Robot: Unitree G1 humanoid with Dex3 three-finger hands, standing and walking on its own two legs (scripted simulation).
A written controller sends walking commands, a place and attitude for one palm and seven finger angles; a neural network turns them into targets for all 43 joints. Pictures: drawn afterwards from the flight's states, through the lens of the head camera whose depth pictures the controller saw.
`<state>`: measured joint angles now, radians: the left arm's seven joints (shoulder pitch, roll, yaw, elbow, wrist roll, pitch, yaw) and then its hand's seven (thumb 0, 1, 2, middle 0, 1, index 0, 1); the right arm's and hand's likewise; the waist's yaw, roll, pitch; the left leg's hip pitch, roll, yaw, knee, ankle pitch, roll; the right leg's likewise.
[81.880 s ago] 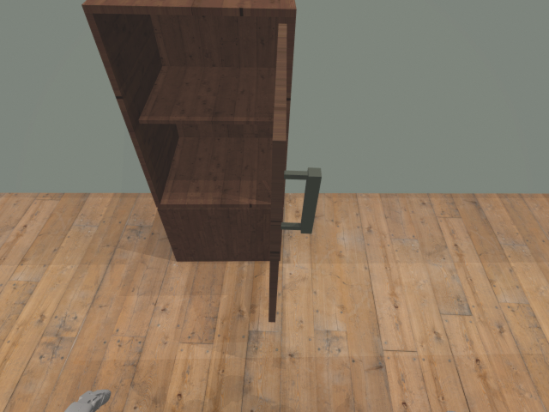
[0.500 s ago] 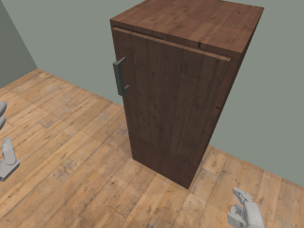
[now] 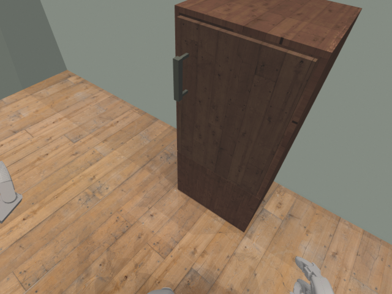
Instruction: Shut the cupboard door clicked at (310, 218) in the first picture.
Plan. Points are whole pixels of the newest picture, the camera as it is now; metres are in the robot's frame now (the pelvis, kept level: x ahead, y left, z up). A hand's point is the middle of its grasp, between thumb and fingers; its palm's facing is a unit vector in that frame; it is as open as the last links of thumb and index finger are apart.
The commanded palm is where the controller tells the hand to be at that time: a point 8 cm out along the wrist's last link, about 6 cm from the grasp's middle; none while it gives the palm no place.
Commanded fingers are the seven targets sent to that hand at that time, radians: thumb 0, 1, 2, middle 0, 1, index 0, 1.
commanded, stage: step back with the hand held close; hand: left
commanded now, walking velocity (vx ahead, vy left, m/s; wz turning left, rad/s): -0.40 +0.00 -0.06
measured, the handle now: (181, 77) +0.74 +0.08 +0.05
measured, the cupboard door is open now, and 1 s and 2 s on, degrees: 0 0 0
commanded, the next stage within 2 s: stop stepping back and stand still in 0.38 s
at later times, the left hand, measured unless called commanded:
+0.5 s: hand out of the picture +0.11 +0.27 +0.19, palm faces +0.34 -0.86 -0.38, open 7.4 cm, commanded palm +0.05 +0.31 +0.20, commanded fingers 0.00 0.90 0.90 -0.20 -0.30 -0.20 -0.30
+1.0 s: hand out of the picture +0.02 +0.35 +0.19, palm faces +0.33 -0.91 -0.26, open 7.4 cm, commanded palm -0.08 +0.40 +0.20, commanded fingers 0.00 0.90 0.90 -0.20 -0.30 -0.20 -0.30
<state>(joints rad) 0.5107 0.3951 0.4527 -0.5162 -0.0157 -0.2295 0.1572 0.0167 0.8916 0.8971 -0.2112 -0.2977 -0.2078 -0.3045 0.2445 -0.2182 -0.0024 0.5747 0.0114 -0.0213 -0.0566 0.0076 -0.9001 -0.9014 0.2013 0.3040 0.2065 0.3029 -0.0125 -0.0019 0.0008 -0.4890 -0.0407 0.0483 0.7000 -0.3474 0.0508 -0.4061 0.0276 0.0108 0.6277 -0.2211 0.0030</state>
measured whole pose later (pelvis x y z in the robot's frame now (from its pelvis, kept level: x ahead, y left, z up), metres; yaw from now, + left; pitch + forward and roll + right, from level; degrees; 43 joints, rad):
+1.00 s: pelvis -0.26 +0.12 +0.00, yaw -7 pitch -3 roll -4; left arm 0.33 0.45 0.47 -0.54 -0.04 -0.16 0.16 0.02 0.90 0.90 -0.20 -0.30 -0.20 -0.30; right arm 0.25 -0.13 0.02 0.67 -0.01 -0.12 -0.05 0.01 -0.90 -0.90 0.20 0.30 0.20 0.30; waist -0.07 -0.10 0.04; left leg -0.41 0.04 0.03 0.68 -0.24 0.00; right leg -0.49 0.04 0.01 1.15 -0.45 -0.03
